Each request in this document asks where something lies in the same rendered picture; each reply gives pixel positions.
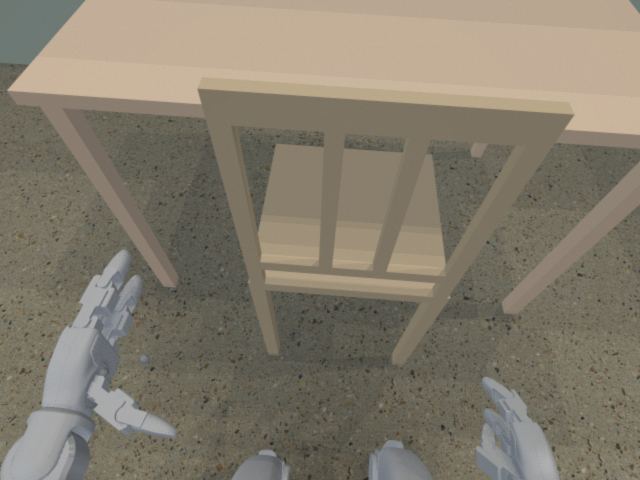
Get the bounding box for robot left forearm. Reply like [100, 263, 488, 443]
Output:
[0, 408, 95, 480]

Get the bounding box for robot left thigh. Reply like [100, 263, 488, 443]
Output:
[231, 455, 290, 480]

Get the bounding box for robot right hand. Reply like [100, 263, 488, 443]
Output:
[476, 377, 560, 480]

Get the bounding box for robot left hand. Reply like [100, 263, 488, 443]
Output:
[41, 249, 177, 438]

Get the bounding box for chair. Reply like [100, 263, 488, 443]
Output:
[197, 77, 575, 366]

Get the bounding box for table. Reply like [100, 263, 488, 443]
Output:
[7, 0, 640, 314]

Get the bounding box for robot thigh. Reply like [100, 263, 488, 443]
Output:
[231, 455, 290, 480]
[369, 447, 435, 480]

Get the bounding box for robot right thigh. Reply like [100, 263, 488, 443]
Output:
[369, 447, 435, 480]

